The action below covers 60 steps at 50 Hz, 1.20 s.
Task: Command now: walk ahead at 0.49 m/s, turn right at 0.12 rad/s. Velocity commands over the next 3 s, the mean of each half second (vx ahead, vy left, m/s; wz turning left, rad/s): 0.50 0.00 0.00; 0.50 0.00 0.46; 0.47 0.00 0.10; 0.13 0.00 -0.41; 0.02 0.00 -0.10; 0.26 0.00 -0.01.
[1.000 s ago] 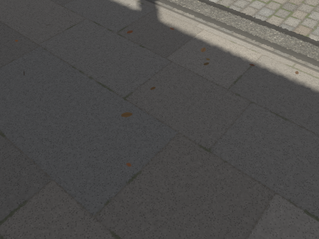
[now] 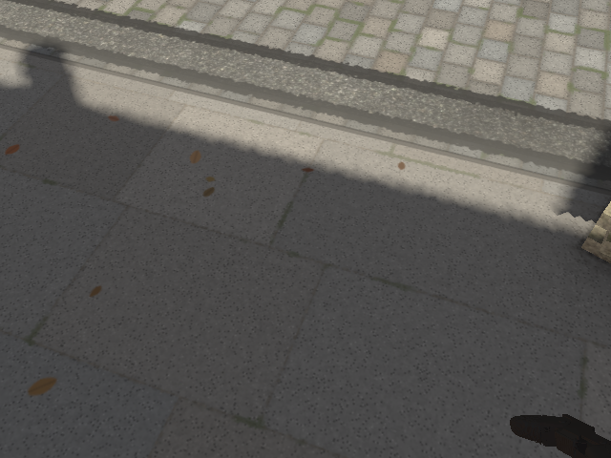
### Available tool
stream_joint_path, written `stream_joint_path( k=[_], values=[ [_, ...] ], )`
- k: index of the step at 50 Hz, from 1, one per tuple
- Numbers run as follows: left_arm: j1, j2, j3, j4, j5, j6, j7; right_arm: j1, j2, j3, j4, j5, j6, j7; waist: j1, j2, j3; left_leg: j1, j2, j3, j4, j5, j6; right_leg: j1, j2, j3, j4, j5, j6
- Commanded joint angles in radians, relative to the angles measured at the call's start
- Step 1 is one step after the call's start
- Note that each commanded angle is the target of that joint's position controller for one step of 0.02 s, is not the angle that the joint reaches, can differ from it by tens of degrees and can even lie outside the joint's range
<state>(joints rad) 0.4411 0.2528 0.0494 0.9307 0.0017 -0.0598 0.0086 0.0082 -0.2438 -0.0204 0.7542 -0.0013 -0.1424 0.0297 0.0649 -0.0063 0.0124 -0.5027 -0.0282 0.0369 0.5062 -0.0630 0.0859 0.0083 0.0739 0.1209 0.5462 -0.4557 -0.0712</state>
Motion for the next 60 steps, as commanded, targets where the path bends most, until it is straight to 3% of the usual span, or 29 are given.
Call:
stream_joint_path(
  k=[1, 2, 4, 6, 9, 15, 20, 22, 24, 25, 26, 27, 28, 29, 30, 31, 33, 37, 41, 47, 50, 52, 53, 54, 55, 56, 57, 58, 60],
  values=[
    [0.128, 0.009, -0.022, -0.055, -0.021, -0.041, -0.019, 0.479, -0.218, -0.077, 0.071, -0.003, 0.007, -0.004, -0.172, 0.296, -0.454, 0.982, 0.442, -0.827, -0.178, -0.216, 0.314, -0.68, 0.04, 0.063, 0.801, -0.089, 0.026],
    [0.012, 0.124, 0.004, -0.081, -0.046, -0.053, -0.018, 0.39, -0.153, -0.06, 0.059, 0.014, 0.008, -0.008, -0.171, 0.186, -0.26, 0.836, 0.4, -0.728, -0.216, -0.325, 0.242, -0.777, -0.038, 0.084, 0.86, -0.041, 0.006],
    [-0.151, 0.128, 0.008, -0.129, -0.029, -0.056, -0.011, 0.227, -0.108, -0.039, 0.026, 0.006, 0.013, -0.005, -0.109, -0.002, -0.054, 0.491, 0.322, -0.472, -0.286, -0.159, 0.183, -0.73, -0.14, -0.001, 0.75, 0.127, 0.005],
    [-0.115, 0.091, 0.012, -0.124, -0.012, -0.039, -0.006, 0.197, -0.088, -0.031, 0.03, -0.009, 0.01, 0.003, -0.051, 0.036, -0.031, 0.352, 0.253, -0.351, -0.339, -0.05, 0.161, -0.628, -0.19, -0.011, 0.654, 0.184, 0.013],
    [-0.119, 0.053, 0.004, -0.133, -0.006, -0.023, 0.001, 0.239, -0.119, -0.039, 0.061, -0.001, 0.005, 0.002, -0.041, 0.058, -0.01, 0.297, 0.227, -0.237, -0.381, 0.091, 0.178, -0.641, -0.209, -0.048, 0.551, 0.243, 0.042],
    [-0.355, 0.028, -0.009, -0.205, -0.004, -0.038, -0.008, 0.341, -0.158, -0.046, 0.103, 0.016, 0.029, -0.021, -0.113, 0.053, 0.021, 0.335, 0.178, -0.113, -0.382, 0.143, 0.123, -0.635, -0.177, -0.103, 0.14, 0.553, 0.062],
    [-0.498, 0.051, -0.006, -0.268, -0.019, -0.052, -0.033, 0.429, -0.163, -0.046, 0.146, 0.026, 0.052, -0.026, -0.148, 0.065, 0.061, 0.466, 0.245, -0.183, -0.313, 0.095, 0.116, -0.64, -0.142, -0.093, -0.008, 0.501, 0.046],
    [-0.474, 0.081, 0.004, -0.271, -0.017, -0.064, -0.042, 0.415, -0.184, -0.054, 0.144, 0.026, 0.064, -0.033, -0.115, 0.079, 0.045, 0.503, 0.269, -0.221, -0.26, 0.122, 0.1, -0.576, -0.126, -0.087, -0.053, 0.429, 0.029],
    [-0.309, 0.135, 0.033, -0.227, -0.014, -0.072, -0.035, 0.377, -0.187, -0.054, 0.132, 0.022, 0.072, -0.036, -0.017, 0.082, -0.05, 0.469, 0.22, -0.198, -0.083, 0.307, 0.067, -0.316, -0.088, -0.12, -0.101, 0.392, -0.004],
    [-0.122, 0.197, 0.056, -0.187, -0.002, -0.074, -0.025, 0.359, -0.148, -0.038, 0.109, 0.008, 0.069, -0.034, 0.062, 0.048, -0.193, 0.326, 0.159, -0.156, 0.16, 0.238, 0.032, -0.024, -0.186, -0.038, -0.051, 0.424, -0.056],
    [0.014, 0.298, 0.082, -0.168, 0.014, -0.064, -0.018, 0.462, -0.033, -0.005, 0.088, 0.003, 0.051, -0.03, 0.058, -0.173, -0.366, -0.064, 0.01, -0.06, 0.546, -0.149, -0.042, 0.404, -0.446, 0.313, -0.049, 0.381, -0.18],
    [0.047, 0.24, 0.069, -0.155, 0.011, -0.055, -0.02, 0.502, -0.045, -0.005, 0.099, 0.033, 0.035, -0.027, 0.057, -0.285, -0.454, -0.22, -0.015, -0.163, 0.736, -0.524, -0.048, 0.44, -0.529, 0.594, -0.192, 0.211, -0.236],
    [-0.025, 0.165, 0.047, -0.165, 0.002, -0.055, -0.018, 0.414, -0.155, -0.037, 0.086, 0.058, 0.034, -0.03, 0.055, -0.173, -0.282, -0.289, 0.044, -0.187, 0.809, -0.457, -0.04, 0.299, -0.486, 0.47, -0.225, 0.142, -0.181],
    [-0.111, 0.128, 0.033, -0.177, -0.004, -0.055, -0.017, 0.343, -0.161, -0.043, 0.064, 0.053, 0.04, -0.035, 0.027, -0.116, -0.174, -0.285, 0.091, -0.155, 0.792, -0.361, -0.039, 0.145, -0.45, 0.328, -0.253, 0.176, -0.145],
    [-0.183, 0.095, 0.022, -0.177, -0.004, -0.057, -0.022, 0.316, -0.145, -0.046, 0.059, 0.039, 0.05, -0.039, -0.007, -0.075, -0.099, -0.243, 0.123, -0.146, 0.746, -0.291, -0.045, 0.008, -0.407, 0.227, -0.299, 0.236, -0.129],
    [-0.224, 0.076, 0.018, -0.174, 0.002, -0.063, -0.025, 0.326, -0.126, -0.052, 0.059, 0.031, 0.064, -0.04, -0.041, -0.1, -0.058, -0.19, 0.152, -0.151, 0.701, -0.243, -0.048, -0.084, -0.371, 0.142, -0.34, 0.278, -0.114],
    [-0.256, 0.075, 0.024, -0.158, 0.008, -0.072, -0.027, 0.355, -0.08, -0.05, 0.061, 0.034, 0.09, -0.035, -0.076, -0.102, -0.024, -0.128, 0.164, -0.139, 0.683, -0.193, -0.055, -0.179, -0.34, 0.024, -0.394, 0.361, -0.111],
    [-0.224, 0.11, 0.04, -0.117, 0.015, -0.077, -0.013, 0.291, -0.07, -0.057, 0.017, 0.025, 0.108, -0.036, -0.08, -0.054, 0.013, -0.214, 0.166, -0.161, 0.579, -0.048, -0.069, -0.165, -0.339, -0.119, -0.417, 0.51, -0.122],
    [-0.201, 0.144, 0.048, -0.099, 0.011, -0.064, 0.002, 0.166, -0.054, -0.05, -0.028, 0.021, 0.099, -0.01, -0.042, -0.039, 0.041, -0.204, 0.154, -0.102, 0.344, 0.117, -0.065, -0.12, -0.325, -0.226, -0.424, 0.519, -0.099],
    [-0.121, 0.188, 0.063, -0.062, -0.015, -0.026, 0.008, -0.004, -0.052, -0.043, -0.126, 0.024, 0.098, 0.027, 0.012, -0.033, 0.091, -0.247, 0.134, -0.011, 0.175, 0.013, -0.022, 0.067, -0.384, -0.289, -0.355, 0.585, -0.076],
    [-0.148, 0.228, 0.074, -0.07, -0.025, -0.007, 0.013, 0.06, -0.095, -0.065, -0.141, 0.024, 0.105, 0.033, -0.053, -0.085, 0.015, -0.068, 0.044, 0.078, 0.157, -0.137, 0.033, 0.097, -0.38, -0.338, -0.169, 1.022, -0.043],
    [-0.17, 0.227, 0.069, -0.08, -0.028, 0.004, 0.018, 0.342, -0.194, -0.123, -0.072, 0.029, 0.109, 0.017, -0.208, -0.055, -0.138, 0.35, -0.047, 0.089, 0.058, -0.083, 0.1, -0.044, -0.315, -0.379, 0.228, 1.086, 0.01],
    [-0.131, 0.137, 0.038, -0.103, 0.012, -0.007, 0.013, 0.449, -0.29, -0.149, -0.048, 0.028, 0.117, -0.008, -0.209, 0.147, -0.22, 0.655, 0.168, -0.237, 0.044, -0.026, 0.168, -0.358, -0.248, -0.37, 0.565, 0.473, 0.055],
    [-0.074, 0.058, 0.007, -0.149, 0.003, -0.047, -0.004, 0.396, -0.334, -0.142, -0.084, 0.023, 0.1, -0.004, -0.115, 0.293, -0.371, 0.896, 0.383, -0.826, -0.153, -0.232, 0.366, -0.702, -0.049, -0.173, 0.858, -0.137, 0.092],
    [-0.192, 0.159, 0.031, -0.15, -0.041, -0.079, -0.017, 0.421, -0.232, -0.113, -0.075, 0.015, 0.09, 0.006, -0.189, 0.122, -0.35, 0.867, 0.38, -0.785, -0.231, -0.235, 0.305, -0.796, -0.101, -0.037, 0.894, -0.077, 0.068],
    [-0.237, 0.161, 0.032, -0.165, -0.061, -0.088, -0.021, 0.387, -0.193, -0.102, -0.065, 0.011, 0.08, 0.008, -0.169, 0.101, -0.221, 0.748, 0.351, -0.62, -0.218, -0.158, 0.259, -0.827, -0.143, -0.055, 0.844, 0.005, 0.043],
    [-0.245, 0.146, 0.029, -0.155, -0.043, -0.087, -0.011, 0.305, -0.161, -0.09, -0.076, 0.015, 0.075, 0.009, -0.12, 0.009, -0.135, 0.582, 0.306, -0.486, -0.216, -0.037, 0.219, -0.773, -0.195, -0.06, 0.76, 0.085, 0.04],
    [-0.239, 0.151, 0.036, -0.143, -0.02, -0.077, -0.005, 0.241, -0.121, -0.077, -0.086, 0.008, 0.071, 0.006, -0.085, 0.02, -0.1, 0.469, 0.264, -0.392, -0.229, 0.055, 0.195, -0.707, -0.226, -0.058, 0.686, 0.131, 0.044],
    [-0.182, 0.135, 0.039, -0.121, -0.015, -0.047, -0.008, 0.213, -0.112, -0.072, -0.089, -0.001, 0.061, 0.002, -0.046, 0.047, -0.089, 0.37, 0.232, -0.312, -0.279, 0.146, 0.187, -0.617, -0.244, -0.059, 0.632, 0.186, 0.056]
  ],
)
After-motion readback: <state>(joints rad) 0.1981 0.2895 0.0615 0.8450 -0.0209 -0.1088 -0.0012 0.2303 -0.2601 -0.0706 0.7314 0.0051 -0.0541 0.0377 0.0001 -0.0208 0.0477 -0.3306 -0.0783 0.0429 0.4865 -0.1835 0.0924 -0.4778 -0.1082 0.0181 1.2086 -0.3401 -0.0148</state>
